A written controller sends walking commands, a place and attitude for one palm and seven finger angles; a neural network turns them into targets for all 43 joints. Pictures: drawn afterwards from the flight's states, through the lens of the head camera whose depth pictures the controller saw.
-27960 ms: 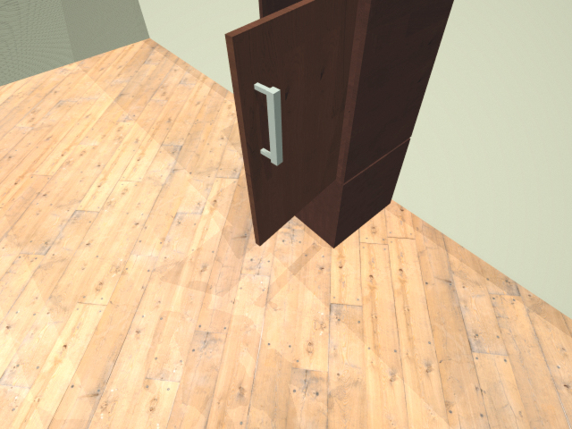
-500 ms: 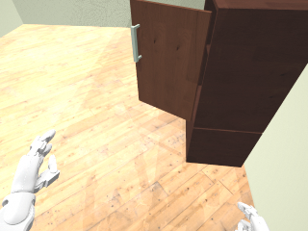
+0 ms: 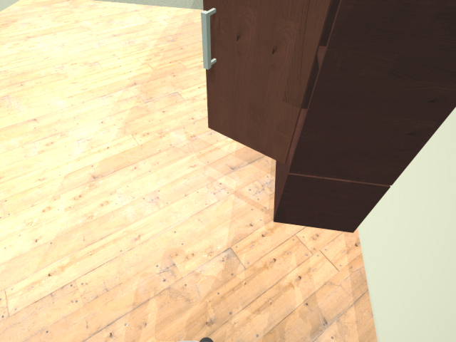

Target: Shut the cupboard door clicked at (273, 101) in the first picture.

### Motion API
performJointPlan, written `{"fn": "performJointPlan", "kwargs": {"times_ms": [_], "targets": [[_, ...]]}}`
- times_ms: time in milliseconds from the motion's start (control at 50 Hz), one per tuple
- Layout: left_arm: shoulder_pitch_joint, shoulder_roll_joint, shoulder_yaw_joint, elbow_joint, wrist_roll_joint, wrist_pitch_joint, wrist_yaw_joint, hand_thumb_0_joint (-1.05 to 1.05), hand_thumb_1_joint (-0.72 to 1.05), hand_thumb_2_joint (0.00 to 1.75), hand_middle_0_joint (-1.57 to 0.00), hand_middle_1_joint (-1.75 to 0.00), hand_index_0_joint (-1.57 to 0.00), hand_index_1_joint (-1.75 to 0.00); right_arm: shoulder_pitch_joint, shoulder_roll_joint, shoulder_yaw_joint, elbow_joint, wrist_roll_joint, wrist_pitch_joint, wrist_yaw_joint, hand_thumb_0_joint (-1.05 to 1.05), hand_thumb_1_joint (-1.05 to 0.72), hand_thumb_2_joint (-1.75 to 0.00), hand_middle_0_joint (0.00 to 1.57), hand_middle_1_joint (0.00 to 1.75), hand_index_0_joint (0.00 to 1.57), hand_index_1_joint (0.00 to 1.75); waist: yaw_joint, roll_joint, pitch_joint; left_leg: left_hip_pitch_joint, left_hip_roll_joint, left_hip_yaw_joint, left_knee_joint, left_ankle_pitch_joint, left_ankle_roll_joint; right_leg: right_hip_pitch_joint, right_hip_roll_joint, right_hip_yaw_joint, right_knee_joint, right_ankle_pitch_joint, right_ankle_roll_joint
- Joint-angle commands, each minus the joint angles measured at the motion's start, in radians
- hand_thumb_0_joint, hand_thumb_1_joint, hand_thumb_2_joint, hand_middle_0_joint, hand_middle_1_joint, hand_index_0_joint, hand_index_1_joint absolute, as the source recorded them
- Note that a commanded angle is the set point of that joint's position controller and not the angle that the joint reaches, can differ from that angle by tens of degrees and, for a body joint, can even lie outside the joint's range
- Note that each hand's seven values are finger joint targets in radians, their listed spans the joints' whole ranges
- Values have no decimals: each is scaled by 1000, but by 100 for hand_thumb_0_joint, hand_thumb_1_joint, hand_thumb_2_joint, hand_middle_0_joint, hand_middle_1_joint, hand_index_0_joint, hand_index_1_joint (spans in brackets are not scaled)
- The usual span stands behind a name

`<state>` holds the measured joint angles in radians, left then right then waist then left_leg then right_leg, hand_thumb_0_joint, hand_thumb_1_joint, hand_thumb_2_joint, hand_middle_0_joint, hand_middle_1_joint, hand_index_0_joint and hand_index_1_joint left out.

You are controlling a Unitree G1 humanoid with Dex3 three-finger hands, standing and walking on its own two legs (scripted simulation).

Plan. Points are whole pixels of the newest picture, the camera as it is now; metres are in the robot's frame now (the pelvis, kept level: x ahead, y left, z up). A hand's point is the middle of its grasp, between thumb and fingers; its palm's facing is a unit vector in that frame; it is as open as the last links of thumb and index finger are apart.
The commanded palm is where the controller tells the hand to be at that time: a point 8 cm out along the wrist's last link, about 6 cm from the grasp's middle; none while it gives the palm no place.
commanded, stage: let the arm hang, fingers relaxed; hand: left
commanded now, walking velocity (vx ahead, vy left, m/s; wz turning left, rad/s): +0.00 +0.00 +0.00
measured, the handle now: (209, 39) +0.94 +0.13 +0.06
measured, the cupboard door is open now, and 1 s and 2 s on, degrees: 64 64 64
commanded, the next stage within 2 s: look to check the result in 0.50 s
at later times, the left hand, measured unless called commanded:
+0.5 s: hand out of the picture +0.04 +0.17 -0.17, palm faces +0.00 -0.98 -0.20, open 7.3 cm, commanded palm none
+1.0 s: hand out of the picture +0.02 +0.15 -0.17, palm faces +0.02 -0.98 -0.20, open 7.4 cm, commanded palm none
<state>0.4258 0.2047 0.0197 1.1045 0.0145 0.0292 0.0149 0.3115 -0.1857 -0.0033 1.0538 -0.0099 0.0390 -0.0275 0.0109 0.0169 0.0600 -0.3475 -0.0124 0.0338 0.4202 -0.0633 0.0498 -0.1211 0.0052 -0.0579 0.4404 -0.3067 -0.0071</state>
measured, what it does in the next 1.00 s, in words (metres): stands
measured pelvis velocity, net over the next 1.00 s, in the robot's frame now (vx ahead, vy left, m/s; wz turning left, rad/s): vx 0.04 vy -0.03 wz -0.02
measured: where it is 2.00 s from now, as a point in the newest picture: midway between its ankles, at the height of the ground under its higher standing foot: outside the picture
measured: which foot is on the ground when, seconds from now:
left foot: down 0.00-1.00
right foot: down 0.00-1.00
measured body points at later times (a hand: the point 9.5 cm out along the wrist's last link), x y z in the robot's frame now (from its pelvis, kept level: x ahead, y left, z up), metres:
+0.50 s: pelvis +0.02 -0.01 +0.00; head +0.02 -0.01 +0.45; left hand +0.04 +0.22 -0.15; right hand +0.02 -0.26 -0.15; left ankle +0.10 +0.08 -0.74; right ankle -0.04 -0.12 -0.74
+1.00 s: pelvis +0.04 -0.03 +0.00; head +0.05 -0.03 +0.45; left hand +0.02 +0.20 -0.16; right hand +0.06 -0.26 -0.16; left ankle +0.10 +0.08 -0.74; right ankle -0.04 -0.12 -0.74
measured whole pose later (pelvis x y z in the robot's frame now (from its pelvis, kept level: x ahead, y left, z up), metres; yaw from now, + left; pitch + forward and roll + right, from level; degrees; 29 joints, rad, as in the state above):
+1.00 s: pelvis +0.04 -0.03 +0.00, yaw -1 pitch -2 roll +0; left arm 0.30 0.16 0.01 1.14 0.01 0.01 0.04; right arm 0.21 -0.17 0.00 1.12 -0.01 0.01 -0.04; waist 0.00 0.00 0.06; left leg -0.26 0.01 0.04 0.43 -0.14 0.01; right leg 0.00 0.03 -0.04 0.36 -0.33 -0.03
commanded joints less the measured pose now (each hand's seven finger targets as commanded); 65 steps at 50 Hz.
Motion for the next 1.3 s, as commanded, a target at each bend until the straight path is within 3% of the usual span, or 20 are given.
{"fn": "performJointPlan", "kwargs": {"times_ms": [0,100,140,180,220,280,340,420,520,600,740,1100,1160,1220,1280], "targets": [[8,106,13,-14,1,-35,11,0,90,90,-20,-30,-20,-30,6,-154,-46,-29,1,-19,-6,0,-90,-90,20,30,20,30,-33,-93,11,190,100,-129,-56,-208,-15,-217,-107,119,-187,-149,-70],[-38,115,10,-7,3,-30,17,0,90,90,-20,-30,-20,-30,14,-135,-46,6,-1,-8,-2,0,-90,-90,20,30,20,30,-53,-117,90,226,87,-93,33,-199,-24,-337,-131,141,-226,-240,-84],[-50,117,11,-6,3,-28,17,0,90,90,-20,-30,-20,-30,19,-125,-42,15,-2,-9,-1,0,-90,-90,20,30,20,30,-56,-74,108,213,90,-95,24,-200,-23,-343,-126,138,-209,-235,-84],[-46,114,10,-4,2,-26,16,0,90,90,-20,-30,-20,-30,7,-135,-39,15,-5,-14,-2,0,-90,-90,20,30,20,30,-46,-24,126,163,108,-134,-52,-240,-16,-300,-95,122,-164,-203,-68],[-18,117,12,1,3,-24,15,0,90,90,-20,-30,-20,-30,-18,-152,-37,11,-5,-22,-5,0,-90,-90,20,30,20,30,-17,45,129,89,130,-181,-138,-296,-4,-206,-71,103,-119,-117,-52],[-7,109,16,8,3,-22,13,0,90,90,-20,-30,-20,-30,-42,-157,-35,6,-7,-31,-6,0,-90,-90,20,30,20,30,1,57,96,50,134,-202,-195,-341,-1,-122,-68,93,-94,-64,-43],[-13,111,20,2,3,-26,11,0,90,90,-20,-30,-20,-30,-46,-155,-36,5,-7,-36,-5,0,-90,-90,20,30,20,30,4,42,27,85,122,-181,-184,-286,-9,-83,-77,91,-102,-38,-44],[-51,124,23,-13,1,-44,14,0,90,90,-20,-30,-20,-30,-40,-147,-34,9,-3,-47,-5,0,-90,-90,20,30,20,30,-8,-33,-58,187,110,-125,-82,-30,-12,-61,-103,102,-140,66,-47],[-88,115,21,-14,-1,-44,20,0,90,90,-20,-30,-20,-30,-38,-138,-28,23,-1,-45,-7,0,-90,-90,20,30,20,30,-17,-23,-11,188,117,-115,-49,55,-16,-66,-110,98,-160,123,-43],[-88,100,15,-4,-5,-39,22,0,90,90,-20,-30,-20,-30,-42,-125,-23,32,-3,-39,-8,0,-90,-90,20,30,20,30,-22,-10,21,185,114,-109,-41,37,-20,-74,-114,103,-173,115,-44],[-78,93,10,3,-6,-40,26,0,90,90,-20,-30,-20,-30,-52,-119,-19,34,-2,-36,-11,0,-90,-90,20,30,20,30,-21,-28,0,203,117,-93,-14,77,-19,-45,-120,98,-167,220,-35],[-39,61,5,23,-6,-36,28,0,90,90,-20,-30,-20,-30,-52,-103,-13,46,-1,-35,-17,0,-90,-90,20,30,20,30,-17,-10,11,220,119,-94,-29,77,-16,-37,-107,99,-173,180,-32],[-35,60,7,23,-5,-37,29,0,90,90,-20,-30,-20,-30,-46,-99,-13,46,-1,-37,-19,0,-90,-90,20,30,20,30,-17,-17,4,222,120,-91,-21,105,-14,-24,-107,96,-168,220,-31],[-21,60,18,12,-5,-28,35,0,90,90,-20,-30,-20,-30,-38,-82,-16,34,0,-27,-16,0,-90,-90,20,30,20,30,-10,-47,13,158,104,-87,28,122,-18,2,-127,61,-112,266,-29],[-29,87,40,-15,-3,-18,38,0,90,90,-20,-30,-20,-30,-50,-85,-27,13,-4,-15,-10,0,-90,-90,20,30,20,30,-6,-66,31,57,75,-70,121,76,-24,18,-178,63,-72,294,-65]]}}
